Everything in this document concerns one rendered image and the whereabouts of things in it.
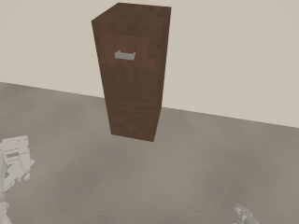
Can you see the cabinet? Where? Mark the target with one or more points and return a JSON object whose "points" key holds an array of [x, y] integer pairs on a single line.
{"points": [[134, 95]]}

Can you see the robot left forearm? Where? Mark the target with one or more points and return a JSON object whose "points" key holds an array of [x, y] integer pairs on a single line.
{"points": [[4, 207]]}

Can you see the handle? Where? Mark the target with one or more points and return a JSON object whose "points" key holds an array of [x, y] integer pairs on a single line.
{"points": [[125, 56]]}

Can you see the drawer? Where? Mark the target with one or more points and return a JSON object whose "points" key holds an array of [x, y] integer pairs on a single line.
{"points": [[145, 50]]}

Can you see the left robot hand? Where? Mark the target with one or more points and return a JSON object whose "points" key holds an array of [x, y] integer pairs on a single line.
{"points": [[14, 153]]}

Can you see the right robot hand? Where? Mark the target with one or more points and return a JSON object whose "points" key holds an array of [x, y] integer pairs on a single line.
{"points": [[245, 215]]}

